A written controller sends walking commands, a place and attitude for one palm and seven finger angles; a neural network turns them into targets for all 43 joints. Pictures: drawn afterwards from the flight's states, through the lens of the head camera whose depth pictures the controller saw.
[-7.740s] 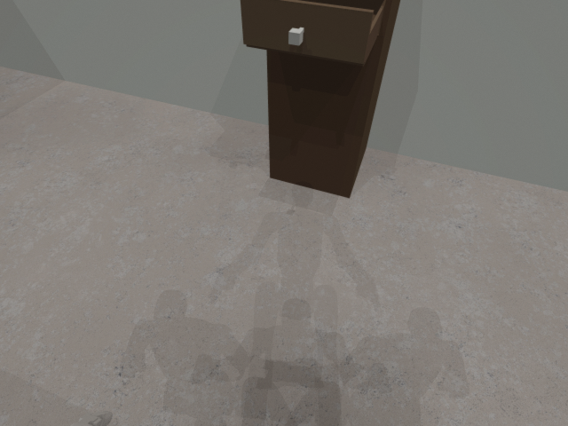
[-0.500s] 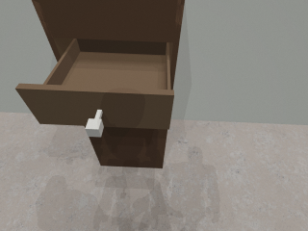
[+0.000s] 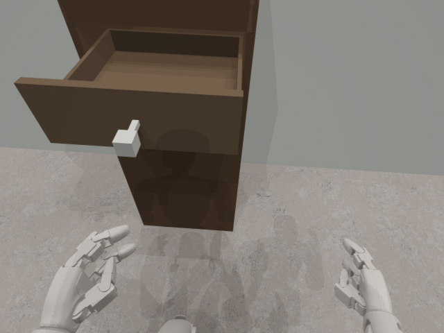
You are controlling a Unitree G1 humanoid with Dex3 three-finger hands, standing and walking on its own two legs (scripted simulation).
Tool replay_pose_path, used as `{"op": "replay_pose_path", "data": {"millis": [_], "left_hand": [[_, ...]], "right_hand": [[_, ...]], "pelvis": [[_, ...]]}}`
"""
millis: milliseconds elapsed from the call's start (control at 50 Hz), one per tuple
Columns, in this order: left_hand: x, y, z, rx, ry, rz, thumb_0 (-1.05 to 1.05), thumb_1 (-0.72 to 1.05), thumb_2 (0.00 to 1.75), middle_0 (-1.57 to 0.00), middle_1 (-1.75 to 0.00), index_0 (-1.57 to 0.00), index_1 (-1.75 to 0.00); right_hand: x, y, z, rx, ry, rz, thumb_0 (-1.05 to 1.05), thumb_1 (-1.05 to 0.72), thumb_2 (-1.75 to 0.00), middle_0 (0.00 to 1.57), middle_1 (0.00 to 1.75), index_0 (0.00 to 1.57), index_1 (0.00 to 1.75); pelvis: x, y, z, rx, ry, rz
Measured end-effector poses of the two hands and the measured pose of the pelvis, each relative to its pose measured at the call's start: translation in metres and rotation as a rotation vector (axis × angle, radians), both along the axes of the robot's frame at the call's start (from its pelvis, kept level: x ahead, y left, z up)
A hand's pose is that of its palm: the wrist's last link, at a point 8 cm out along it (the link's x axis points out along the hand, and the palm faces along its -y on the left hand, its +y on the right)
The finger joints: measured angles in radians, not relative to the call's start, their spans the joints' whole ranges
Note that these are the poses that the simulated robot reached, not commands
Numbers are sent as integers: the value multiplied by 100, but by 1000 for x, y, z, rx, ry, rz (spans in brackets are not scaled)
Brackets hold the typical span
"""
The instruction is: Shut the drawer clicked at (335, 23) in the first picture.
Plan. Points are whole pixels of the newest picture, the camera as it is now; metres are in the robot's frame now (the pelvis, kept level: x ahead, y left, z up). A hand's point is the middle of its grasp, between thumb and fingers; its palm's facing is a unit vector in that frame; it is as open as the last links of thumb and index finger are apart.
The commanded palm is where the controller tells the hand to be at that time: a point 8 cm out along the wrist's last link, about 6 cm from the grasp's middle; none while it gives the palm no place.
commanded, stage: raise the hand and make a fist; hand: left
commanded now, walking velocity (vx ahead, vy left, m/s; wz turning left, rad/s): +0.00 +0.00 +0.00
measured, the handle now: (130, 136) +0.40 +0.20 +0.15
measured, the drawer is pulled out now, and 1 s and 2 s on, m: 0.25 0.25 0.25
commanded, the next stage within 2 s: bring the fist close to the handle in 1.50 s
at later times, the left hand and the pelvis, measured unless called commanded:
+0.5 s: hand (94, 252) +0.20 +0.19 +0.13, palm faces +0.02 -1.00 -0.07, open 3.6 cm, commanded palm +0.16 +0.23 +0.15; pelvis +0.02 +0.00 +0.03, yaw +0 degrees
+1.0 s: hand (85, 215) +0.20 +0.17 +0.22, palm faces +0.00 -0.99 -0.11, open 3.2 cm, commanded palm +0.17 +0.22 +0.24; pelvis +0.02 +0.01 +0.04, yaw +2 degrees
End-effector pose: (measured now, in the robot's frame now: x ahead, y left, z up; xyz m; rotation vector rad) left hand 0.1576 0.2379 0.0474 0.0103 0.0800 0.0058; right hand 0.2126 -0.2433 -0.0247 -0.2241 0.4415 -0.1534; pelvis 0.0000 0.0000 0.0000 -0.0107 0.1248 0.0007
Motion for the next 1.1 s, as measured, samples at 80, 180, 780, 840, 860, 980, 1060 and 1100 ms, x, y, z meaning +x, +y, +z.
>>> {"op": "replay_pose_path", "data": {"millis": [80,180,780,840,860,980,1060,1100], "left_hand": [[-22,10,7,35,-10,114,1,90,90,-51,-64,-51,-64],[-7,6,39,75,-149,61,2,90,90,-61,-75,-61,-74],[25,-10,138,78,-201,-23,1,89,90,-121,-140,-121,-139],[26,-8,148,87,-203,-19,1,89,90,-127,-146,-127,-146],[26,-7,152,90,-204,-16,1,89,90,-129,-148,-129,-148],[24,-9,173,99,-221,-13,1,89,90,-136,-156,-136,-156],[26,-12,186,107,-241,-21,1,89,90,-139,-159,-138,-158],[28,-13,194,117,-249,-20,1,89,90,-139,-159,-139,-159]], "right_hand": [[2,1,0,-26,-7,30,2,-90,-90,20,29,20,30],[-14,9,-17,-6,60,61,2,-90,-90,20,30,20,30],[10,50,24,75,-49,122,2,-90,-90,20,30,20,30],[16,61,30,93,-61,152,2,-90,-90,20,30,20,30],[17,63,31,97,-63,161,2,-90,-90,20,30,20,30],[18,70,33,106,-57,199,2,-90,-90,20,30,21,30],[15,67,32,99,-38,200,2,-90,-90,20,30,21,30],[13,63,31,97,-31,196,2,-90,-90,20,30,21,30]], "pelvis": [[-2,-8,-3,-18,-13,24],[-3,-13,0,-34,-33,44],[22,12,37,-6,-123,22],[23,11,39,-4,-136,21],[23,11,40,-4,-141,22],[21,9,44,-2,-167,29],[18,7,46,0,-182,32],[17,5,47,1,-189,32]]}}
